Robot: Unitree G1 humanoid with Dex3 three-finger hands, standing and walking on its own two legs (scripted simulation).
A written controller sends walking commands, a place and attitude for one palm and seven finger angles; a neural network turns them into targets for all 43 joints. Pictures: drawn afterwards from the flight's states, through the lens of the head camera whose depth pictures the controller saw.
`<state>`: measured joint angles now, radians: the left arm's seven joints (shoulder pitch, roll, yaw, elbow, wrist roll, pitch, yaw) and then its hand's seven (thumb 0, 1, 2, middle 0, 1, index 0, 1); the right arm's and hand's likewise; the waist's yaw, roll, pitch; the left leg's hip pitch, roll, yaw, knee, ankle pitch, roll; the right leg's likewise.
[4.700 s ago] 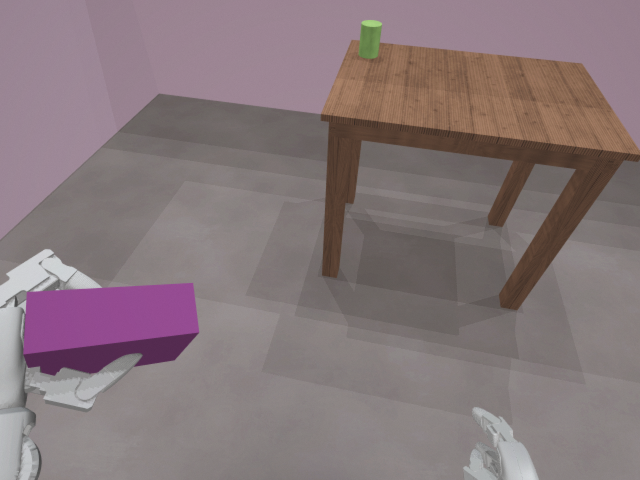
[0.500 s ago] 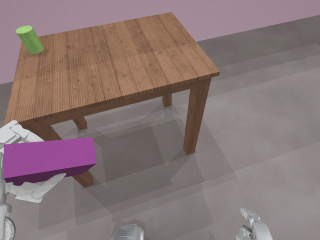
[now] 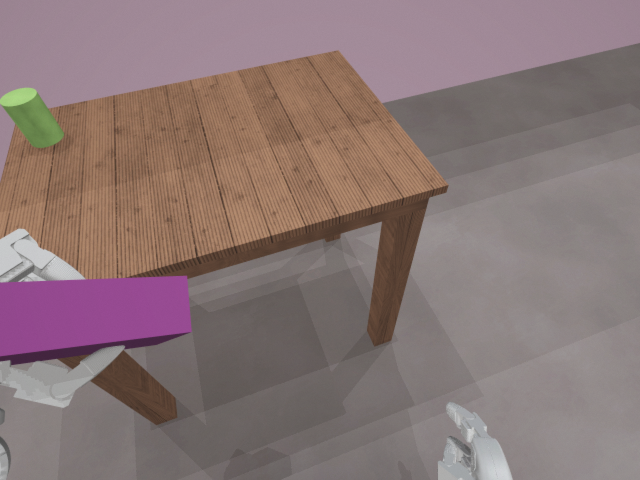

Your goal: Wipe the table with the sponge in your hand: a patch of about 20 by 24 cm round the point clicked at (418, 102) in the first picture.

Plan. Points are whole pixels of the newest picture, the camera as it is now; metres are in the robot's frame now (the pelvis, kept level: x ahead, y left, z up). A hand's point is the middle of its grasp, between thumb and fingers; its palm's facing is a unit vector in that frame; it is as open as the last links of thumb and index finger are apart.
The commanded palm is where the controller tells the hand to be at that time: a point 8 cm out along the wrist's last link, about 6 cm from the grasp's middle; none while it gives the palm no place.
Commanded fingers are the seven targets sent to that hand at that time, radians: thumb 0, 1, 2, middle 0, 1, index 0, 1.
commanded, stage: take the last steps up to it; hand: left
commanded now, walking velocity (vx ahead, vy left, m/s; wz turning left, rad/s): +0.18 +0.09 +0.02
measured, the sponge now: (122, 318) +0.23 +0.20 +0.16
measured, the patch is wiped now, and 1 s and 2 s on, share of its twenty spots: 0.00 0.00 0.00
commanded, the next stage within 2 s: come to a stop and stand still in 0.22 s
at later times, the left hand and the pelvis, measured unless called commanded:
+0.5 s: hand (84, 239) +0.30 +0.26 +0.18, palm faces +0.42 -0.80 -0.43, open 9.1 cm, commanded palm +0.23 +0.29 +0.19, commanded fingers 0.00 0.10 1.30 -1.20 -1.60 -1.20 -1.60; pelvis +0.08 +0.01 +0.00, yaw +0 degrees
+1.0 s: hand (73, 292) +0.24 +0.24 +0.18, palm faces +0.40 -0.81 -0.43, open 9.1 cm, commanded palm +0.19 +0.28 +0.19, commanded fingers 0.00 0.10 1.30 -1.20 -1.60 -1.20 -1.60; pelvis +0.04 +0.00 +0.01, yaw +1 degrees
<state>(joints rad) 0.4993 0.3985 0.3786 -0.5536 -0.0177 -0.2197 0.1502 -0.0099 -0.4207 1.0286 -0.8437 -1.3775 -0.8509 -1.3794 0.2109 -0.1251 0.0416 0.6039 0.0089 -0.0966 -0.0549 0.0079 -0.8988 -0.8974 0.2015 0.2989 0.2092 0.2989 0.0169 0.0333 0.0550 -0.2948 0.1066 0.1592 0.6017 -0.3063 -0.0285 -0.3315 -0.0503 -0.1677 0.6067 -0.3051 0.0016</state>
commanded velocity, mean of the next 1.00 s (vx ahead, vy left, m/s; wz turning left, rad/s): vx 0.00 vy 0.04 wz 0.00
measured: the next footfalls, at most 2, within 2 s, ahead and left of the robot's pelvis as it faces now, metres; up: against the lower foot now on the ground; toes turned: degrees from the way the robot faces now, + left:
left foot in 0.36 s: +0.16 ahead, +0.15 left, +0.00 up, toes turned +9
left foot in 0.94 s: +0.08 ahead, +0.12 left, +0.00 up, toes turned +5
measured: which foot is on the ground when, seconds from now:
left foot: down 0.00-0.00, up 0.02-0.34, down 0.36-0.62, up 0.64-0.92, down 0.94-1.00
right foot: down 0.00-1.00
